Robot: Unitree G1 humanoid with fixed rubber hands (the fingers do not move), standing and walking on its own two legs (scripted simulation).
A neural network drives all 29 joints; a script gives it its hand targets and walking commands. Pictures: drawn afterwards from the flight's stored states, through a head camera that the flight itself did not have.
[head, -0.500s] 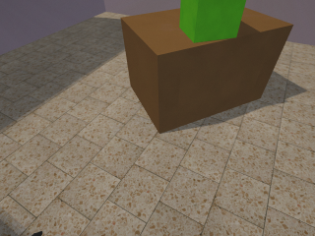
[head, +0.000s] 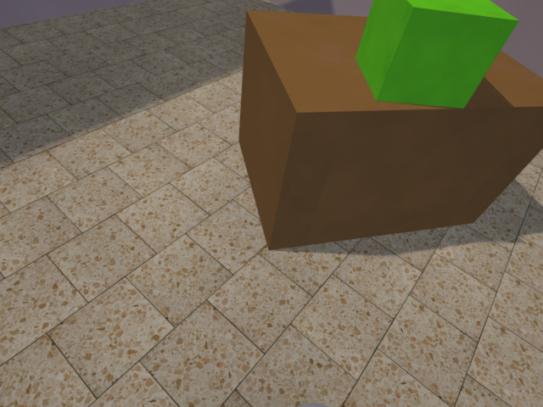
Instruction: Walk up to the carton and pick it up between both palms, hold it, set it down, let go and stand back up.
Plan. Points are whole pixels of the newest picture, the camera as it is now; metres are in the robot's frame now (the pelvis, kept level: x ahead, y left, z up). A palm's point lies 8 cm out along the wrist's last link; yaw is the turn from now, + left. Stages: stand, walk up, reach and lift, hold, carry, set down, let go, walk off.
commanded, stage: walk up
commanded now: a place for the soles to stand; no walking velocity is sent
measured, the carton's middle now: (423, 42) +1.16 -0.49 +0.09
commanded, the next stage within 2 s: none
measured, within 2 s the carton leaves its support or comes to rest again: neither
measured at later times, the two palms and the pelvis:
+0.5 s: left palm (135, 404) +0.17 +0.19 -0.10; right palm (525, 338) +0.28 -0.48 -0.08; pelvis +0.16 -0.15 +0.00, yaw +7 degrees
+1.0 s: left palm (234, 267) +0.41 +0.06 -0.11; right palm out of the picture +0.40 -0.65 -0.08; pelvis +0.32 -0.29 -0.02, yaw +8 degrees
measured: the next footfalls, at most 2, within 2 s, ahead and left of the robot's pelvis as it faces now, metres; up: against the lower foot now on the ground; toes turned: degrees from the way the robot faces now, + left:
right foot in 0.20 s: +0.23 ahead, -0.26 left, +0.00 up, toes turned -2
left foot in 0.54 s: +0.29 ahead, -0.07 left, +0.00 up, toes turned +12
